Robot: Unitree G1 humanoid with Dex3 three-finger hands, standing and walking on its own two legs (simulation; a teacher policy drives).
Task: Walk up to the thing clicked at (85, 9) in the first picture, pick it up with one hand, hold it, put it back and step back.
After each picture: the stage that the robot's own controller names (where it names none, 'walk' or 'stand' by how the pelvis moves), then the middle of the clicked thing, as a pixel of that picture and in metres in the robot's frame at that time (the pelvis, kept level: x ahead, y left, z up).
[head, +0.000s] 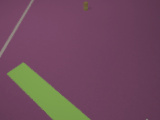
stand; (85, 6) +2.19 -0.02 -0.72
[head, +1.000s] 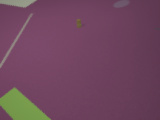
walk; (78, 23) +2.04 +0.20 -0.69
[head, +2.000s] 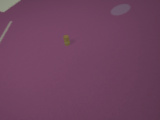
walk; (66, 40) +1.41 +0.33 -0.71
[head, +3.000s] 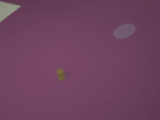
walk; (60, 74) +0.91 +0.30 -0.72
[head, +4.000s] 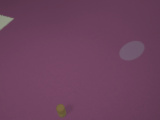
walk; (61, 110) +0.55 +0.24 -0.72
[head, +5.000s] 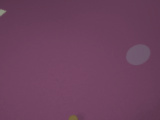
stand; out of the picture +0.42 +0.04 -0.69
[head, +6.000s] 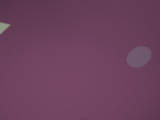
stand; out of the picture +0.42 +0.10 -0.71
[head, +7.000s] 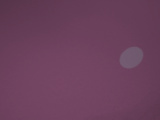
stand; out of the picture +0.39 +0.10 -0.72
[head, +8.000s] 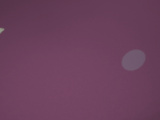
stand; out of the picture +0.41 +0.10 -0.73
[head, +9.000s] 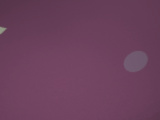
stand; out of the picture +0.40 +0.09 -0.73
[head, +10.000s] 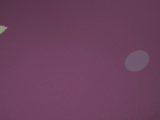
stand; out of the picture +0.40 +0.09 -0.73
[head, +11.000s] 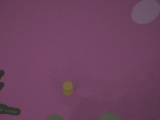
go down; (67, 88) +0.46 +0.06 -0.54
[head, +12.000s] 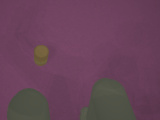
go down; (41, 55) +0.51 +0.10 -0.32
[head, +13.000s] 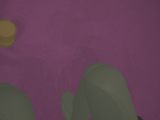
close in; (5, 34) +0.51 +0.13 -0.26
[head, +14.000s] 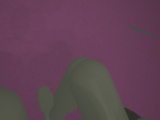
close; out of the picture +0.51 +0.16 -0.27
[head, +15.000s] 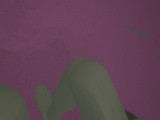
close; out of the picture +0.46 +0.15 -0.28
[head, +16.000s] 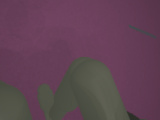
lift; out of the picture +0.42 +0.13 -0.30
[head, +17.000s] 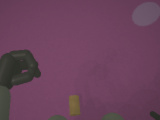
close in; (74, 105) +0.38 +0.04 -0.55
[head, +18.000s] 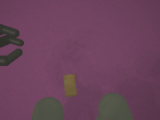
lift; (70, 85) +0.41 +0.03 -0.45
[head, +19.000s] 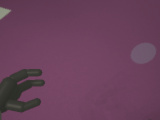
go down; out of the picture +0.34 -0.01 -0.68
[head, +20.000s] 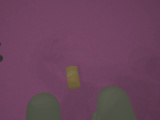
walk; (73, 77) +0.44 +0.00 -0.41
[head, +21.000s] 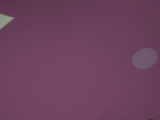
stand; out of the picture +0.34 -0.06 -0.68
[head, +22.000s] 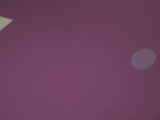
stand; out of the picture +0.34 -0.07 -0.68
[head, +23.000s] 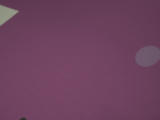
stand; out of the picture +0.35 -0.09 -0.69
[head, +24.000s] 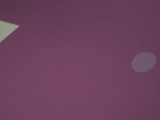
stand; out of the picture +0.38 -0.10 -0.75
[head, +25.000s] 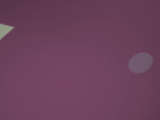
stand; out of the picture +0.35 -0.12 -0.75
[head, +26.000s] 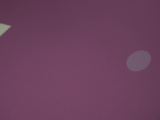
walk; out of the picture +0.34 -0.13 -0.75
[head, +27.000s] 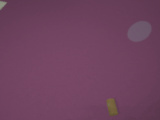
walk; (111, 107) +0.48 -0.20 -0.72
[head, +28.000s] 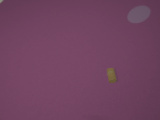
walk; (111, 75) +0.74 -0.21 -0.72
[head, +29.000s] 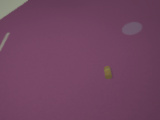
stand; (107, 72) +0.99 -0.25 -0.73
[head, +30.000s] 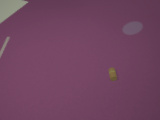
stand; (112, 74) +0.96 -0.28 -0.75
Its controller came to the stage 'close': yes
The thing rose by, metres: 0.01
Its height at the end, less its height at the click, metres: -0.02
